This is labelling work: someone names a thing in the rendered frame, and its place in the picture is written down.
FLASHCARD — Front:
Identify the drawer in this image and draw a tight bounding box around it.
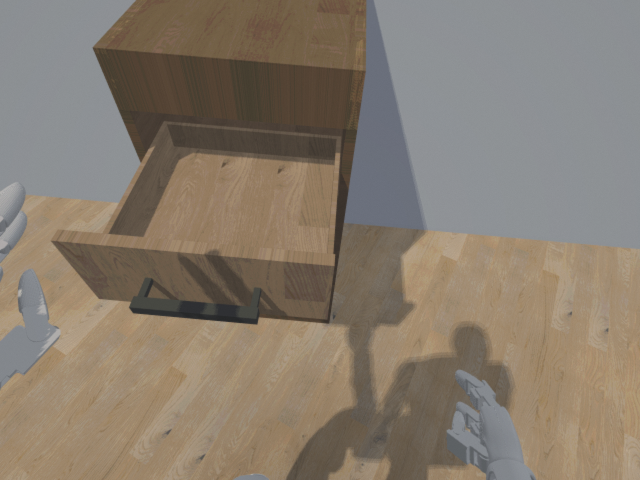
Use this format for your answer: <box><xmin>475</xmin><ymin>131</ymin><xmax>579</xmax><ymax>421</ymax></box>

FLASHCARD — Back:
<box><xmin>51</xmin><ymin>121</ymin><xmax>341</xmax><ymax>320</ymax></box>

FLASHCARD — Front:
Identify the right robot forearm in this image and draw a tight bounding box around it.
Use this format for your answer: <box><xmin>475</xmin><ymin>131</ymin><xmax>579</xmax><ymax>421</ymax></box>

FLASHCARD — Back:
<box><xmin>486</xmin><ymin>459</ymin><xmax>536</xmax><ymax>480</ymax></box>

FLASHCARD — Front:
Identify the robot right hand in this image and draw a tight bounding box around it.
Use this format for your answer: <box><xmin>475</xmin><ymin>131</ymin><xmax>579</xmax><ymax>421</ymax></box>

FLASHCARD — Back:
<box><xmin>447</xmin><ymin>370</ymin><xmax>524</xmax><ymax>473</ymax></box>

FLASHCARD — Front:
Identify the robot left hand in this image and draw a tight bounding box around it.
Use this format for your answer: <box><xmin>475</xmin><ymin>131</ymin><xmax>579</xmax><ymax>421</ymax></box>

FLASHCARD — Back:
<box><xmin>0</xmin><ymin>182</ymin><xmax>61</xmax><ymax>390</ymax></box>

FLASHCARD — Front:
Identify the handle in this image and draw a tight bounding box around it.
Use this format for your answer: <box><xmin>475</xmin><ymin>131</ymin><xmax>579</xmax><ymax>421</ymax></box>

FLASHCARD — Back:
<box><xmin>129</xmin><ymin>277</ymin><xmax>261</xmax><ymax>325</ymax></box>

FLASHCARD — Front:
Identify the cabinet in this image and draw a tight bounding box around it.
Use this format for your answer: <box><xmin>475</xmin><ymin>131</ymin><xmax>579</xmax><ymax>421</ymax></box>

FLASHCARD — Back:
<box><xmin>92</xmin><ymin>0</ymin><xmax>366</xmax><ymax>324</ymax></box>

